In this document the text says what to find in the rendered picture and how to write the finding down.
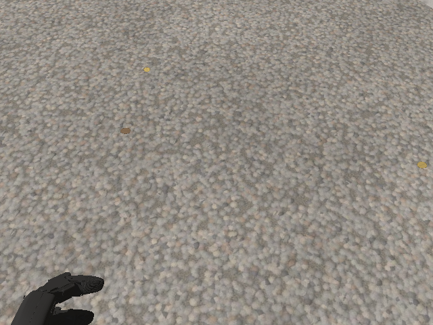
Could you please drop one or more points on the robot left hand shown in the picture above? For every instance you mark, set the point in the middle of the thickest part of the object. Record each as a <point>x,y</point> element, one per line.
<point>38,307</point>

